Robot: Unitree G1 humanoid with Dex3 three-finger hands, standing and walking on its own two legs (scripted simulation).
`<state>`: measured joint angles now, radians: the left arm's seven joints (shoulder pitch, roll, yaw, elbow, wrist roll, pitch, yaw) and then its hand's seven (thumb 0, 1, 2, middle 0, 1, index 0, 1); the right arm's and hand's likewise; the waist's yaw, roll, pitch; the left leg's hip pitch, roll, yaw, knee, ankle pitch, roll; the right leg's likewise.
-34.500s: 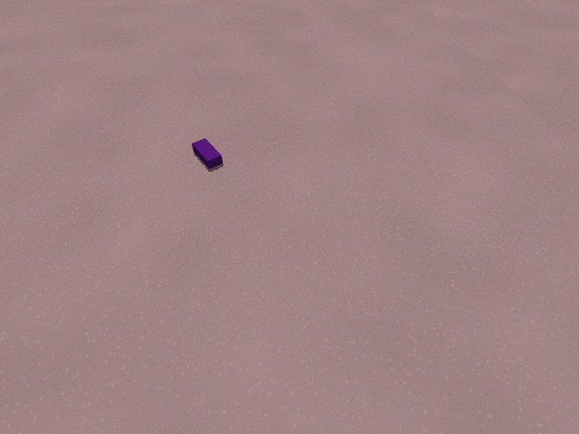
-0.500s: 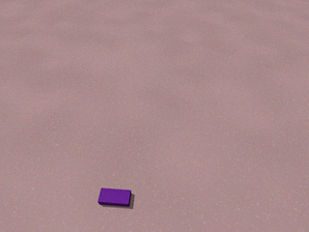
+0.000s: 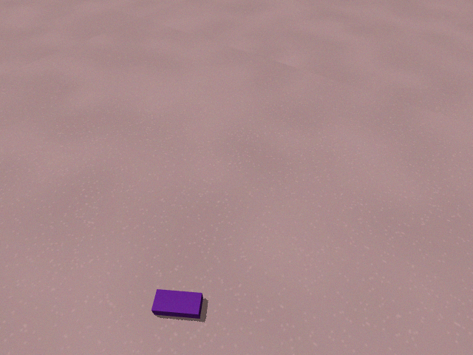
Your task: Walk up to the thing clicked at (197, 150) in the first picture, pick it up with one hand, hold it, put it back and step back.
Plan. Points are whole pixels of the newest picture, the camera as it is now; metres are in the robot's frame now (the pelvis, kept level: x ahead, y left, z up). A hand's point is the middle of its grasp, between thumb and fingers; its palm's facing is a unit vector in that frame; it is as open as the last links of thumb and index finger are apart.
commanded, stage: stand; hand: left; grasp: from above
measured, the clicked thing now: (178, 303) +0.44 +0.27 -0.75
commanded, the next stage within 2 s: rise first in 0.04 s
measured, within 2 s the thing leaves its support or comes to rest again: neither
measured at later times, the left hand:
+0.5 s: hand out of the picture +0.15 +0.26 -0.18, palm faces -0.06 -0.93 -0.37, open 11.2 cm
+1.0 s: hand out of the picture +0.12 +0.27 -0.23, palm faces -0.15 -0.88 -0.44, open 14.1 cm
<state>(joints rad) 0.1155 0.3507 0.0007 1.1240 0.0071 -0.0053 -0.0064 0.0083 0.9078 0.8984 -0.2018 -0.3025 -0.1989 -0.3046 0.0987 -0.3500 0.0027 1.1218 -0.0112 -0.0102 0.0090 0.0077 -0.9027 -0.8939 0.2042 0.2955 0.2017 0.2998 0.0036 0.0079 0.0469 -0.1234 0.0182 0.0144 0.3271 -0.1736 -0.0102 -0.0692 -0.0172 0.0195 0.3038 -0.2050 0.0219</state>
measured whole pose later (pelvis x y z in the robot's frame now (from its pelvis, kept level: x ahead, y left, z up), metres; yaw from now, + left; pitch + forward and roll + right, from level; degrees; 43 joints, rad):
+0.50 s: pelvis -0.01 +0.00 -0.03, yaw +0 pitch +9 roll -1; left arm 0.00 0.34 0.16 0.93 0.15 0.09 -0.04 0.01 0.07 0.99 -0.05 -0.97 -0.06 -0.95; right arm 0.26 -0.24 -0.02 0.71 0.02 -0.04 -0.01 0.01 -0.90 -0.89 0.20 0.30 0.20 0.30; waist -0.04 0.00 -0.04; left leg -0.55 0.03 -0.01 0.73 -0.33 -0.02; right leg -0.49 0.00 0.01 0.70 -0.37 0.01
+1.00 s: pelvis -0.02 +0.00 -0.10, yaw +0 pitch +18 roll -3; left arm 0.26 0.35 0.15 0.45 0.23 0.23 -0.04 0.00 -0.52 1.00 -0.07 -1.07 -0.06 -1.07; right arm 0.20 -0.23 -0.02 0.53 0.00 -0.14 -0.04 0.01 -0.87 -0.89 0.20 0.30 0.20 0.30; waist -0.03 0.01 -0.13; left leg -0.97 0.04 -0.04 1.16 -0.52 -0.01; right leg -0.88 0.01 -0.02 1.12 -0.56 0.02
